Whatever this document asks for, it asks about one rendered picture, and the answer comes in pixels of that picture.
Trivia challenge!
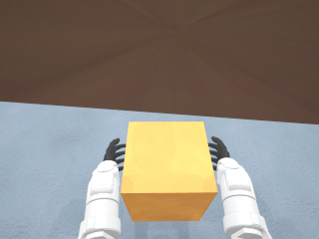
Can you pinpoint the right robot hand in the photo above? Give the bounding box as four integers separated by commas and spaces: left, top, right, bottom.
208, 136, 230, 171

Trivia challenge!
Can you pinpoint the carton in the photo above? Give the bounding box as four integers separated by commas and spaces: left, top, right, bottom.
121, 121, 218, 222

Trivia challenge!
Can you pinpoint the robot left forearm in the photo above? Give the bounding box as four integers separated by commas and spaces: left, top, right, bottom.
78, 160, 121, 239

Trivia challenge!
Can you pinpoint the left robot hand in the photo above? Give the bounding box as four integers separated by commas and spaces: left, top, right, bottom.
103, 138, 127, 171

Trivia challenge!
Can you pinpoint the robot right forearm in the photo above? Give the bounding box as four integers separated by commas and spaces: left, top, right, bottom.
216, 157, 272, 239

